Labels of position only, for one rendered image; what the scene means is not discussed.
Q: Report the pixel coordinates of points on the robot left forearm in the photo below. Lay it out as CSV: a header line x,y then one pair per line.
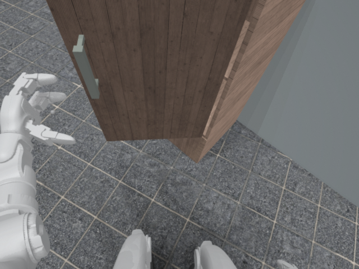
x,y
17,178

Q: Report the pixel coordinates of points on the cupboard door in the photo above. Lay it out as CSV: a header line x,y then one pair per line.
x,y
160,63

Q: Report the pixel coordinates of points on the robot thigh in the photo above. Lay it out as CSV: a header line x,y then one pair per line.
x,y
135,253
212,257

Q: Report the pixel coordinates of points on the left robot upper arm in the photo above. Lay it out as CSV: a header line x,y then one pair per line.
x,y
23,241

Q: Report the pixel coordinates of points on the robot left hand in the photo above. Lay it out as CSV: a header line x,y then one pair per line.
x,y
16,111

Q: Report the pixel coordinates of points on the right robot thigh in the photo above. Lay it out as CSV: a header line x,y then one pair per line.
x,y
212,257

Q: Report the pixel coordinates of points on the handle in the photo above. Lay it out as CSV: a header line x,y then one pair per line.
x,y
85,69

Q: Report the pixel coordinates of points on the left robot thigh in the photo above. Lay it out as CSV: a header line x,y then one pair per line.
x,y
135,253

